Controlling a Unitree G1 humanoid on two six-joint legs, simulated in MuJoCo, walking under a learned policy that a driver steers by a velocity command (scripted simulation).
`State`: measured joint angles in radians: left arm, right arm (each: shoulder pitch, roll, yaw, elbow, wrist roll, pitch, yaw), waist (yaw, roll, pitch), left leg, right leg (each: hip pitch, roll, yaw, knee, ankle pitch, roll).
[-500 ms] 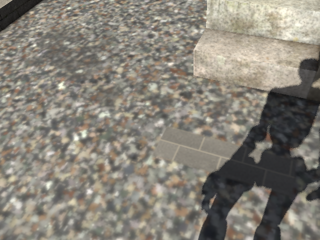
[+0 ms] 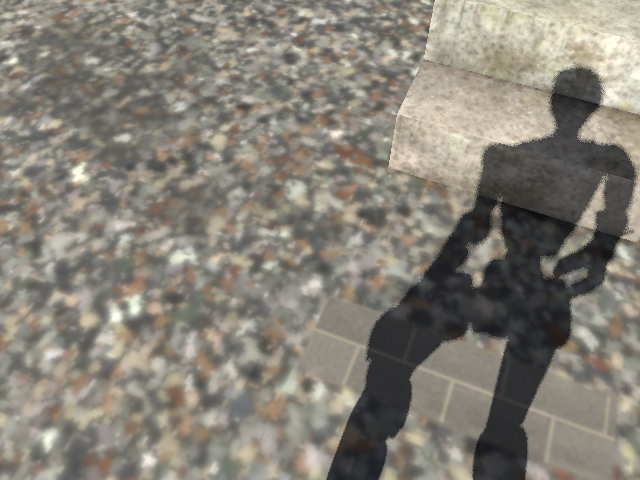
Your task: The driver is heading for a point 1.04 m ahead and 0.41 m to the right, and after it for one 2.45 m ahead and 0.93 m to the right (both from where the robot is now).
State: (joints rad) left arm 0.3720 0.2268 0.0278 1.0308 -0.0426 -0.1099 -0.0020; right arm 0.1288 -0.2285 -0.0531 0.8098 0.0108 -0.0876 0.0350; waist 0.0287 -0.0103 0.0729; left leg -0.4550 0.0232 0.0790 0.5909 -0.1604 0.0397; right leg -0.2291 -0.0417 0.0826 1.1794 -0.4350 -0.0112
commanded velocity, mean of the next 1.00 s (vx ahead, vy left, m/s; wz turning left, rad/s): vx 0.50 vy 0.00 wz -0.45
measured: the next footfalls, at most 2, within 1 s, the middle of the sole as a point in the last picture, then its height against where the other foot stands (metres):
right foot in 0.48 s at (397, 463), level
left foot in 1.00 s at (358, 317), level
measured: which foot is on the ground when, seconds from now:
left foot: down 0.00-0.50, up 0.52-0.98, down 1.00-1.00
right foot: up 0.00-0.46, down 0.48-1.00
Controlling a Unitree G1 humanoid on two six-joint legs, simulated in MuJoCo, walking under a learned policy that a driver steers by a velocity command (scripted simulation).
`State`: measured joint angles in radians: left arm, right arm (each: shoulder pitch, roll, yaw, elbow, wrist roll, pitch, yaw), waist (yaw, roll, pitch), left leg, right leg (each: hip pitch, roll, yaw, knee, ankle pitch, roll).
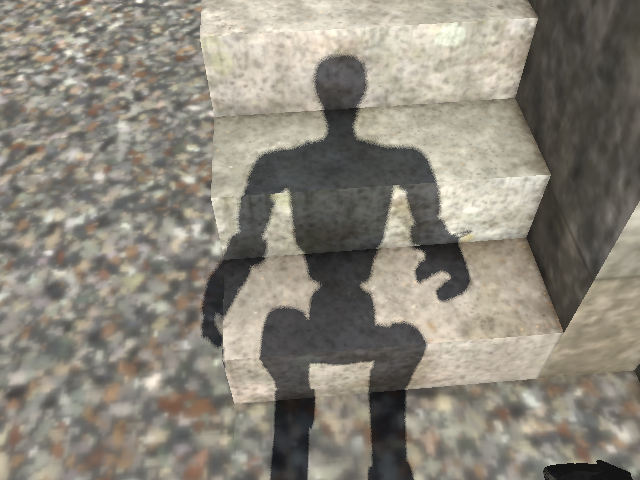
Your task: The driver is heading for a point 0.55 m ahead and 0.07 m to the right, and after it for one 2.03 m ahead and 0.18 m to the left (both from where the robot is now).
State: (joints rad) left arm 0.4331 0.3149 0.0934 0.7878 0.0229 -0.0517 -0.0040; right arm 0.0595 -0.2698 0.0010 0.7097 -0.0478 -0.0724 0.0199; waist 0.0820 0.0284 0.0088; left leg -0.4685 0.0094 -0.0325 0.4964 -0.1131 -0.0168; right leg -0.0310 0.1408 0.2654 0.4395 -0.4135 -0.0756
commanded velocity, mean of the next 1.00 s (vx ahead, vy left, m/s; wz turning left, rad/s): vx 0.50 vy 0.00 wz -0.40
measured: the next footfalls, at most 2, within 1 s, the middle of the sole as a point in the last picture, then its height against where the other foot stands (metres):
right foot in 0.52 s outside the picture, level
left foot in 1.00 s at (350, 473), level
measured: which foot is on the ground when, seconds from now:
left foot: down 0.00-0.54, up 0.56-0.98, down 1.00-1.00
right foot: down 0.00-0.02, up 0.04-0.50, down 0.52-1.00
